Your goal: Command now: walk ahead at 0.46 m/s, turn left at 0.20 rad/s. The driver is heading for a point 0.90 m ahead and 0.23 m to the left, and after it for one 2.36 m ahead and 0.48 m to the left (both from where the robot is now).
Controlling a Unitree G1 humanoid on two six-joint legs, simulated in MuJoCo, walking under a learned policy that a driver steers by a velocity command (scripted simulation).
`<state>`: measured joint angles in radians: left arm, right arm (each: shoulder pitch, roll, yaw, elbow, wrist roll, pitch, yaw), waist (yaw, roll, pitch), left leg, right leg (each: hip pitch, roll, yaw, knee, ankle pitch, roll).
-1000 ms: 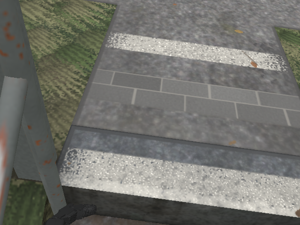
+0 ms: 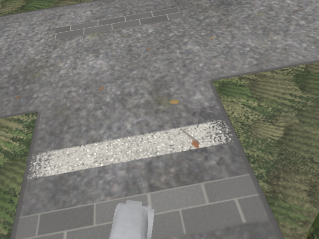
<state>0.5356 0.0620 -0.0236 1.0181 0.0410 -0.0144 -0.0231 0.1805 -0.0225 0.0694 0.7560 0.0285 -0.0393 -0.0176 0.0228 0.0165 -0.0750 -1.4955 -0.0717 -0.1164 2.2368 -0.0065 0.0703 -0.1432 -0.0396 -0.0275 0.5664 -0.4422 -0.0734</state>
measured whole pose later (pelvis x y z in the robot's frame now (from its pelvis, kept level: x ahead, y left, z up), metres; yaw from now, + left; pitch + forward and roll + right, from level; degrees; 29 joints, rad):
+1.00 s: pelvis +0.62 +0.05 +0.19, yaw +33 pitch +2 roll -3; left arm 0.37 0.26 0.06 0.90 -0.01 -0.10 0.04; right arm 0.11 -0.26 -0.08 0.52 0.03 0.01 0.03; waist 0.10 0.03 0.00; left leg -0.72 0.09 -0.04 0.91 -0.12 0.02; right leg -0.05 -0.01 -0.18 0.34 -0.32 0.02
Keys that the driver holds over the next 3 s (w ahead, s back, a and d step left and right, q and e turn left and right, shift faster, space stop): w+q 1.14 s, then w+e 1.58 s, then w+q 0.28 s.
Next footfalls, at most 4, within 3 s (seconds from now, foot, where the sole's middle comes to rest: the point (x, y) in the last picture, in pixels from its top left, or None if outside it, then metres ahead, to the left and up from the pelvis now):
0.18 left None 0.28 0.08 -0.58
0.68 right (209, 202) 0.64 -0.08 -0.58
1.12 left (117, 184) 0.74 0.29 -0.58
1.70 right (128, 116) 1.15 0.28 -0.58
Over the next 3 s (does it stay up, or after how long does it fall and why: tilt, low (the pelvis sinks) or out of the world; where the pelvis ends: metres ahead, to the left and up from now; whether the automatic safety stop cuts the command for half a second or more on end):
stays up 1.62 0.35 0.20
